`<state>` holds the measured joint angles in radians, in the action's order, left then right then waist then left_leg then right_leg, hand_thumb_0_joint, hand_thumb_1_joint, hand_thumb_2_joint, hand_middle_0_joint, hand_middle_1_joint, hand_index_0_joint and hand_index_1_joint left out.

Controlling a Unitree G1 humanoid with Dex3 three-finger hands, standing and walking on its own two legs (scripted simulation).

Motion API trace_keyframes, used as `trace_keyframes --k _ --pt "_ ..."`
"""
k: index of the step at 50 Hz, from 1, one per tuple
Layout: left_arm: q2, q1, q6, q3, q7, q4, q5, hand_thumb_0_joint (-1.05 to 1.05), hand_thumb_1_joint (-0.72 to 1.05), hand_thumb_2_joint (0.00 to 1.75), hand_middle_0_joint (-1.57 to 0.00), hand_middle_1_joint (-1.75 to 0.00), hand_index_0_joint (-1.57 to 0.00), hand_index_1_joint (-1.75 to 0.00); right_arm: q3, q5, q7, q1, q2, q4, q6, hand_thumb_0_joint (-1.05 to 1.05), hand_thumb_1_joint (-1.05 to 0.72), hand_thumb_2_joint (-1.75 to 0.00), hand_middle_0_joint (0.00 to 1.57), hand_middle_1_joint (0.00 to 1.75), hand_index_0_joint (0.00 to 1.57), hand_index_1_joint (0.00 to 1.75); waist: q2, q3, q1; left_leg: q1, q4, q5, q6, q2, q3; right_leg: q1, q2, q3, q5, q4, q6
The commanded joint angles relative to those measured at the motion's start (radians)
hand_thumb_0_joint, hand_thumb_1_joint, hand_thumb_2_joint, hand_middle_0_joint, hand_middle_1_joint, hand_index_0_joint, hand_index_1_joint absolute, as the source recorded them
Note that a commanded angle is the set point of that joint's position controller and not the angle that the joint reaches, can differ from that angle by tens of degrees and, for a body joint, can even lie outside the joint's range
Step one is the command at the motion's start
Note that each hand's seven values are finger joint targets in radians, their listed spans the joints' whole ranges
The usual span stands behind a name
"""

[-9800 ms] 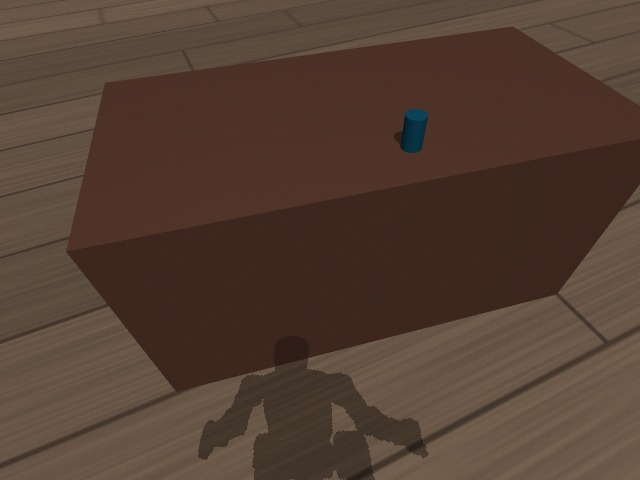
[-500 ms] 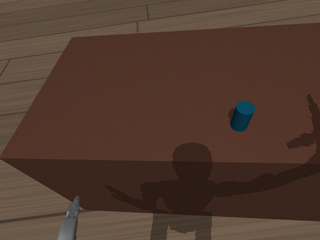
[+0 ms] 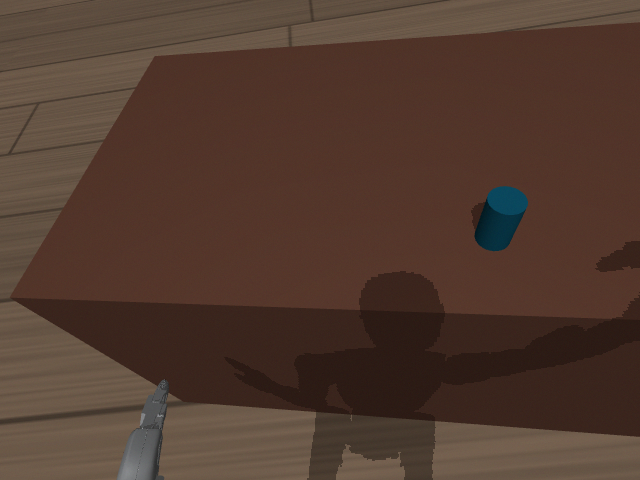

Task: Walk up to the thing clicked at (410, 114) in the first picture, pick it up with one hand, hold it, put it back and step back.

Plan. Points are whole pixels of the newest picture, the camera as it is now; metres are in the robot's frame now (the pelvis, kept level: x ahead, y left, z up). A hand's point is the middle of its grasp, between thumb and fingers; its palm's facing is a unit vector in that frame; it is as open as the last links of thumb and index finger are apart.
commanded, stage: go down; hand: right
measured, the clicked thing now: (499, 219) +0.48 -0.18 +0.00
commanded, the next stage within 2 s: approach in 0.86 s
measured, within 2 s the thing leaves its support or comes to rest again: neither
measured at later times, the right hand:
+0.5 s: hand out of the picture +0.42 -0.37 +0.14, palm faces +0.15 +0.99 +0.01, open 17.6 cm
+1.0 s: hand out of the picture +0.42 -0.37 +0.13, palm faces +0.14 +0.99 +0.01, open 17.6 cm
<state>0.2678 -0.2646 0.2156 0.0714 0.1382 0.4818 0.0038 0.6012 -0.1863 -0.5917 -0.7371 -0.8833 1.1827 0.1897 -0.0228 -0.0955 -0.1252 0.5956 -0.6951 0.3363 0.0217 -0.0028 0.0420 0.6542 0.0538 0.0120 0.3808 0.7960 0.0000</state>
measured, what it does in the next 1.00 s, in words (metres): stands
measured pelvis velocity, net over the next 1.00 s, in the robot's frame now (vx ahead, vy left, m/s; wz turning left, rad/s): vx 0.00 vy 0.00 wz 0.00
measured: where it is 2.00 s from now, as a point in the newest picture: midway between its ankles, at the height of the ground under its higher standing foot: outside the picture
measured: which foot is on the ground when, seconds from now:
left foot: down 0.00-1.00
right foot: down 0.00-1.00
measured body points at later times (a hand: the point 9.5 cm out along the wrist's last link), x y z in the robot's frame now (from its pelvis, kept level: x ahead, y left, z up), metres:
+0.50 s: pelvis +0.00 +0.00 +0.00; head +0.07 -0.04 +0.44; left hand +0.15 +0.26 -0.05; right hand +0.40 -0.42 +0.14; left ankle +0.00 +0.14 -0.71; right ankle +0.00 -0.11 -0.71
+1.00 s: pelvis +0.00 +0.00 -0.01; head +0.08 -0.03 +0.43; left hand +0.15 +0.26 -0.05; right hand +0.40 -0.42 +0.14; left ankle +0.00 +0.14 -0.71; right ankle +0.00 -0.11 -0.71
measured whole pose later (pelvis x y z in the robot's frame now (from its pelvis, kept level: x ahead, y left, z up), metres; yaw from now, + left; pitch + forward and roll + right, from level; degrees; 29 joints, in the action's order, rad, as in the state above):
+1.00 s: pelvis +0.00 +0.00 -0.01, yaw +0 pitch +15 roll +3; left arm 0.27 -0.29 0.21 0.07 0.13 0.43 0.01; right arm 0.61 -0.18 -0.61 -0.74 -0.91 1.20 0.18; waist -0.01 -0.11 -0.13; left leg 0.65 -0.75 0.36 0.02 0.00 0.04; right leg 0.71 0.05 0.02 0.40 0.85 0.00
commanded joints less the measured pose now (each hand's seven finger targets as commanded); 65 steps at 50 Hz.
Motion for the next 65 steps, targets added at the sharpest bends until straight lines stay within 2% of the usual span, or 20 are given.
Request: trace_keyframes --k 1,8,9,11,14,16,19,21,23,32,36,37,41,43,50,56,61,63,64,65 --pt "0.160 0.005 0.053 -0.082 0.009 -0.106 -0.006 0.00 -0.54 0.05 -0.05 -0.05 -0.05 -0.05 0.033 -0.022 0.007 -0.358 -0.372 -0.193 0.051 0.00 0.59 -0.04 0.05 0.05 0.05 0.05 0.236 -0.346 0.015 -0.057 0.046 -0.240 -0.041 -0.021 -0.006 -0.275 -0.020 0.025 -0.341 -0.079 -0.007" --pt "0.174 0.010 0.048 -0.088 0.003 -0.136 -0.003 0.00 -0.55 0.05 -0.05 -0.05 -0.05 -0.05 0.064 -0.034 -0.006 -0.330 -0.392 -0.241 0.054 0.00 0.59 -0.04 0.04 0.05 0.05 0.05 0.257 -0.432 0.034 -0.073 0.021 -0.300 -0.044 -0.028 0.001 -0.326 -0.009 0.036 -0.521 -0.043 0.006" --pt "0.205 0.040 0.052 -0.113 0.007 -0.173 -0.006 0.00 -0.55 0.06 -0.05 -0.05 -0.05 -0.05 0.059 -0.031 -0.005 -0.309 -0.387 -0.224 0.052 0.00 0.58 -0.04 0.05 0.05 0.05 0.05 0.235 -0.440 0.029 -0.081 0.020 -0.305 -0.043 -0.028 0.000 -0.333 -0.010 0.034 -0.516 -0.042 0.004" --pt "0.172 0.010 0.045 -0.086 0.003 -0.126 -0.005 0.00 -0.55 0.05 -0.05 -0.05 -0.05 -0.05 0.049 -0.032 -0.007 -0.325 -0.367 -0.230 0.052 0.00 0.58 -0.05 0.05 0.05 0.05 0.05 0.246 -0.414 0.027 -0.064 0.019 -0.296 -0.044 -0.028 -0.002 -0.322 -0.011 0.033 -0.509 -0.040 0.004" --pt "0.197 0.008 0.045 -0.108 0.014 -0.150 -0.008 0.00 -0.55 0.06 -0.05 -0.05 -0.05 -0.05 0.070 -0.036 0.001 -0.395 -0.413 -0.324 0.058 0.00 0.57 -0.04 0.05 0.05 0.05 0.05 0.268 -0.479 0.026 -0.082 0.016 -0.302 -0.044 -0.029 0.000 -0.362 -0.009 0.037 -0.523 -0.044 0.006" --pt "0.179 -0.045 0.037 -0.095 0.014 -0.109 -0.009 0.00 -0.55 0.05 -0.05 -0.05 -0.05 -0.05 0.036 -0.031 0.003 -0.340 -0.359 -0.244 0.038 0.00 0.54 -0.04 0.06 0.05 0.05 0.05 0.250 -0.384 0.015 -0.052 0.029 -0.267 -0.044 -0.030 0.001 -0.330 -0.012 0.032 -0.469 -0.058 0.003" --pt "0.184 0.023 0.044 -0.096 0.013 -0.145 -0.007 0.00 -0.55 0.05 -0.05 -0.05 -0.05 -0.05 0.055 -0.019 0.014 -0.363 -0.395 -0.225 0.035 0.00 0.55 -0.05 0.05 0.05 0.05 0.05 0.207 -0.366 0.021 -0.089 0.033 -0.273 -0.042 -0.021 -0.006 -0.256 -0.021 0.023 -0.377 -0.063 -0.010" --pt "0.164 0.015 0.043 -0.081 0.010 -0.149 -0.006 0.00 -0.54 0.05 -0.05 -0.05 -0.05 -0.05 0.033 -0.013 0.004 -0.327 -0.364 -0.162 0.029 0.00 0.55 -0.06 0.05 0.05 0.05 0.05 0.201 -0.315 0.014 -0.061 0.031 -0.245 -0.043 -0.023 -0.003 -0.239 -0.017 0.026 -0.350 -0.068 -0.005" --pt "0.173 -0.028 0.045 -0.092 0.007 -0.152 -0.005 0.00 -0.54 0.05 -0.05 -0.05 -0.05 -0.05 0.041 -0.015 -0.004 -0.352 -0.378 -0.208 0.042 0.00 0.55 -0.05 0.05 0.05 0.05 0.05 0.220 -0.382 0.012 -0.064 0.020 -0.269 -0.042 -0.024 -0.004 -0.280 -0.015 0.029 -0.399 -0.056 -0.003" --pt "0.166 0.008 0.051 -0.078 0.007 -0.145 -0.006 0.00 -0.54 0.05 -0.05 -0.05 -0.05 -0.05 0.054 -0.036 -0.019 -0.384 -0.388 -0.271 0.057 0.00 0.56 -0.05 0.05 0.05 0.05 0.05 0.260 -0.413 0.023 -0.050 -0.001 -0.274 -0.042 -0.018 -0.011 -0.274 -0.023 0.028 -0.399 -0.033 -0.005" --pt "0.205 -0.030 0.047 -0.113 0.019 -0.140 -0.003 0.00 -0.55 0.05 -0.05 -0.05 -0.05 -0.05 0.052 -0.026 -0.007 -0.380 -0.403 -0.255 0.047 0.00 0.54 -0.05 0.05 0.05 0.05 0.05 0.271 -0.439 0.014 -0.047 -0.003 -0.291 -0.041 -0.025 -0.003 -0.335 -0.015 0.035 -0.493 -0.028 0.003" --pt "0.164 -0.034 0.043 -0.076 0.013 -0.126 -0.002 0.00 -0.54 0.05 -0.05 -0.05 -0.05 -0.05 0.050 -0.024 -0.005 -0.373 -0.397 -0.226 0.044 0.00 0.55 -0.05 0.05 0.05 0.05 0.05 0.275 -0.393 0.022 -0.037 0.003 -0.282 -0.042 -0.025 -0.002 -0.311 -0.017 0.034 -0.493 -0.029 0.004" --pt "0.167 -0.004 0.042 -0.079 0.012 -0.139 0.001 0.00 -0.54 0.05 -0.05 -0.05 -0.05 -0.05 0.053 -0.005 -0.001 -0.362 -0.412 -0.164 0.039 0.00 0.55 -0.05 0.05 0.05 0.05 0.05 0.220 -0.343 0.017 -0.060 0.011 -0.254 -0.042 -0.019 -0.009 -0.212 -0.024 0.024 -0.348 -0.044 -0.009" --pt "0.166 0.005 0.048 -0.078 0.009 -0.192 -0.003 0.00 -0.54 0.05 -0.05 -0.05 -0.05 -0.05 0.034 -0.007 -0.009 -0.321 -0.370 -0.132 0.037 0.00 0.56 -0.05 0.05 0.05 0.05 0.05 0.190 -0.343 0.012 -0.064 0.016 -0.227 -0.040 -0.022 -0.005 -0.214 -0.024 0.025 -0.297 -0.054 -0.013" --pt "0.174 -0.038 0.049 -0.087 0.013 -0.181 -0.004 0.00 -0.55 0.05 -0.05 -0.05 -0.05 -0.05 0.057 -0.025 -0.025 -0.368 -0.411 -0.265 0.054 0.00 0.60 -0.03 0.05 0.05 0.05 0.05 0.240 -0.446 0.021 -0.082 -0.012 -0.308 -0.037 -0.017 -0.014 -0.266 -0.028 0.024 -0.401 -0.025 -0.009" --pt "0.172 -0.014 0.060 -0.090 0.009 -0.168 0.001 0.00 -0.56 0.06 -0.05 -0.05 -0.04 -0.06 -0.038 -0.033 -0.014 -0.316 -0.237 -0.160 0.056 0.00 0.59 -0.04 0.05 0.05 0.06 0.05 0.199 -0.317 -0.016 0.031 -0.013 -0.214 -0.040 -0.026 -0.001 -0.228 -0.016 0.033 -0.322 -0.030 -0.007" --pt "0.166 -0.078 0.057 -0.098 -0.013 -0.157 0.015 0.00 -0.55 0.05 -0.05 -0.05 -0.05 -0.06 -0.059 -0.042 0.015 -0.360 -0.160 -0.212 0.109 0.00 0.58 -0.06 0.05 0.05 0.05 0.05 0.233 -0.397 -0.028 0.082 -0.061 -0.237 -0.039 -0.028 -0.001 -0.265 -0.007 0.045 -0.446 0.021 0.003" --pt "0.143 -0.038 0.060 -0.087 -0.024 -0.197 0.018 0.00 -0.55 0.05 -0.05 -0.05 -0.05 -0.05 -0.094 -0.040 0.034 -0.348 -0.077 -0.161 0.130 0.00 0.59 -0.06 0.05 0.05 0.05 0.05 0.207 -0.365 -0.042 0.122 -0.083 -0.227 -0.038 -0.029 -0.002 -0.222 -0.006 0.043 -0.433 0.046 0.003" --pt "0.174 -0.038 0.062 -0.124 -0.024 -0.210 0.022 0.00 -0.55 0.04 -0.05 -0.05 -0.05 -0.05 -0.079 -0.035 0.051 -0.352 -0.086 -0.157 0.144 0.00 0.59 -0.06 0.04 0.05 0.05 0.05 0.194 -0.386 -0.053 0.128 -0.097 -0.236 -0.037 -0.026 -0.008 -0.200 -0.008 0.042 -0.423 0.066 0.000" --pt "0.171 -0.051 0.057 -0.117 -0.031 -0.212 0.026 0.00 -0.54 0.04 -0.05 -0.05 -0.05 -0.05 -0.073 -0.028 0.068 -0.360 -0.091 -0.178 0.160 0.00 0.60 -0.06 0.04 0.05 0.05 0.05 0.203 -0.401 -0.042 0.133 -0.116 -0.234 -0.037 -0.027 -0.009 -0.188 -0.008 0.041 -0.422 0.076 -0.001"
